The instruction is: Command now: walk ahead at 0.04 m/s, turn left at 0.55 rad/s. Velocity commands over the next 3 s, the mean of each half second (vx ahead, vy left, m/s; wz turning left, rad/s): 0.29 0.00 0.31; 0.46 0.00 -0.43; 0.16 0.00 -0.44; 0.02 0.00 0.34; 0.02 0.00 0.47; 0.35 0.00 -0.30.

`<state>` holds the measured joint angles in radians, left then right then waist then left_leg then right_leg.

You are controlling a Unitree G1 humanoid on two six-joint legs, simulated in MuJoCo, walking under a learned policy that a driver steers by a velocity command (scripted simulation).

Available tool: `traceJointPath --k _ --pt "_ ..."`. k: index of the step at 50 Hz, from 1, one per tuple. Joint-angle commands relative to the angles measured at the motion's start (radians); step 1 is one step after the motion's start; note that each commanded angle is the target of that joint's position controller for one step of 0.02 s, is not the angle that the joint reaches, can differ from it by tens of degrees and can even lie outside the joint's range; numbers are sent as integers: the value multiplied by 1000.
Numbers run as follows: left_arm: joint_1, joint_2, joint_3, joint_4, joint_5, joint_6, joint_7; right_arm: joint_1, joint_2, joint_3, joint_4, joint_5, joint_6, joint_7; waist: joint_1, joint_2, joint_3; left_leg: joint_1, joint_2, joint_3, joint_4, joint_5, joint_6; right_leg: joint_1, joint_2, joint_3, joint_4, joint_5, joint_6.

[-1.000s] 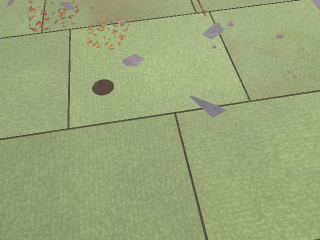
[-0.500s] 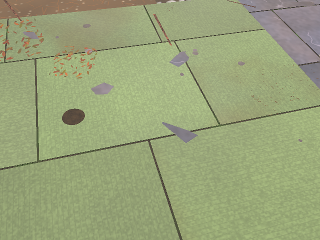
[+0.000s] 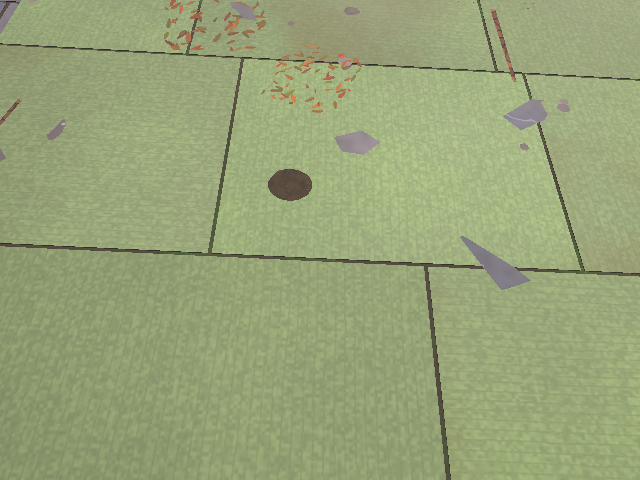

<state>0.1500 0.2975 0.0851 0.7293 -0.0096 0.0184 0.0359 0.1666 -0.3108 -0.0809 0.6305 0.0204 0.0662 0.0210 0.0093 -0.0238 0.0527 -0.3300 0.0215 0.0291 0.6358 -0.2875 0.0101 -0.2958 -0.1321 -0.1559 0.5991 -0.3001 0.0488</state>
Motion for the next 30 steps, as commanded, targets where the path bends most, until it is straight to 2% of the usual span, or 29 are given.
traceJointPath --k 1,2,3,4,5,6,8,10,12,16,20,22,23,24,25,26,27,28,29,30 --pt "-48 60 8 -117 42 -11 -2 138 -303 -82 -70 -31 -23 -20 -45 386 -124 296 337 -621 -306 390 310 -425 122 45 429 -400 26" --pt "-113 106 22 -125 22 -22 -1 174 -257 -70 -64 -46 -54 -11 -104 237 -177 290 349 -667 -358 137 371 -456 113 211 576 -386 10" --pt "-112 116 27 -127 0 -31 -9 160 -217 -55 -51 -35 -76 -12 -74 210 -136 280 305 -619 -388 -147 322 -501 91 240 578 -281 -20" --pt "-100 134 37 -106 -1 -40 -10 123 -179 -45 -49 -14 -85 -17 -53 159 -87 252 263 -576 -407 -324 265 -515 67 241 542 -180 -36" --pt "-100 148 43 -95 8 -47 -8 88 -157 -34 -52 -6 -86 -26 -40 157 -55 232 241 -549 -419 -331 234 -516 59 242 494 -100 -36" --pt "-95 138 42 -89 13 -56 -13 79 -145 -25 -56 -9 -86 -35 -29 168 -51 203 208 -513 -433 -299 219 -472 63 239 464 -32 -32" --pt "-91 110 35 -78 12 -76 -26 99 -138 -23 -59 -18 -93 -47 -27 152 -70 210 173 -461 -446 -201 209 -423 87 224 386 75 -22" --pt "-115 87 26 -73 11 -91 -33 129 -140 -26 -48 -14 -102 -53 -37 133 -66 221 152 -419 -441 -112 205 -389 107 221 251 138 -10" --pt "-128 65 14 -65 8 -100 -42 144 -144 -27 -35 -8 -107 -54 -48 153 -62 215 140 -375 -437 -61 199 -335 117 210 123 180 4" --pt "-170 64 -2 -67 -6 -111 -60 188 -155 -28 -4 -5 -114 -40 -89 165 -36 189 169 -358 -435 -63 206 -256 106 187 -6 200 3" --pt "-197 86 -12 -86 -18 -121 -73 220 -159 -26 23 -7 -117 -26 -111 153 6 236 218 -366 -430 -60 215 -265 92 171 -48 135 -56" --pt "-176 93 -14 -86 -19 -126 -80 223 -161 -27 34 -7 -114 -24 -96 150 9 265 229 -344 -410 17 206 -232 98 152 -74 106 -90" --pt "-141 94 -14 -76 -17 -127 -82 210 -163 -27 36 -5 -111 -24 -70 142 0 260 222 -316 -382 84 192 -173 111 133 -106 121 -107" --pt "-79 104 -7 -56 -14 -127 -81 196 -161 -24 34 -6 -110 -26 -34 132 -32 240 196 -274 -321 220 171 -65 138 113 -131 139 -124" --pt "31 135 9 -24 -13 -126 -75 183 -142 -16 30 -13 -111 -31 19 108 -99 199 149 -207 -182 383 138 96 141 139 -131 149 -152" --pt "179 204 27 -2 -10 -127 -71 156 -101 1 -5 -25 -116 -38 76 -19 -205 45 61 -98 115 382 74 318 -6 376 -177 91 -230" --pt "266 291 51 16 -13 -123 -78 175 -66 12 -50 -35 -138 -42 68 -282 -247 -313 -86 -46 430 -106 -10 558 -178 813 -293 -35 -373" --pt "262 205 26 17 -27 -123 -81 140 -120 4 -49 -15 -159 -36 81 -193 -199 -469 -57 -139 549 -226 -11 585 -200 888 -343 -147 -377" --pt "222 167 15 3 -16 -119 -75 92 -137 1 -53 5 -175 -24 75 -130 -113 -522 -12 -143 579 -153 1 526 -175 780 -344 -96 -354" --pt "197 150 11 -12 -4 -113 -70 56 -123 6 -55 -4 -187 -19 70 -57 -89 -514 15 -131 554 -87 6 468 -135 698 -348 -20 -337"
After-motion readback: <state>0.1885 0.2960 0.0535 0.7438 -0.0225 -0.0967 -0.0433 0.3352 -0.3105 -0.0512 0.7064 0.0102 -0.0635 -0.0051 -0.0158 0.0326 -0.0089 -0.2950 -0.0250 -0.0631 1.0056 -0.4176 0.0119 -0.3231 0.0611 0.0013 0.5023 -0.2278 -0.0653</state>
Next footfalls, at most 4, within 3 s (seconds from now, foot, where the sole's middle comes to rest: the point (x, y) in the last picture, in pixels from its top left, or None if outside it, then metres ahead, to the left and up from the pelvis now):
0.50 right None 0.25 -0.10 -0.76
0.96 left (267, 419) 0.57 0.11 -0.76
1.42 right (395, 409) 0.60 -0.16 -0.76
1.82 left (279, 400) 0.61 0.09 -0.76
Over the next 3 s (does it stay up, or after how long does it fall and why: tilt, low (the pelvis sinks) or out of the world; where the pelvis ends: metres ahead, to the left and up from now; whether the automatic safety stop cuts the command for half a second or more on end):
stays up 0.71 -0.01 0.01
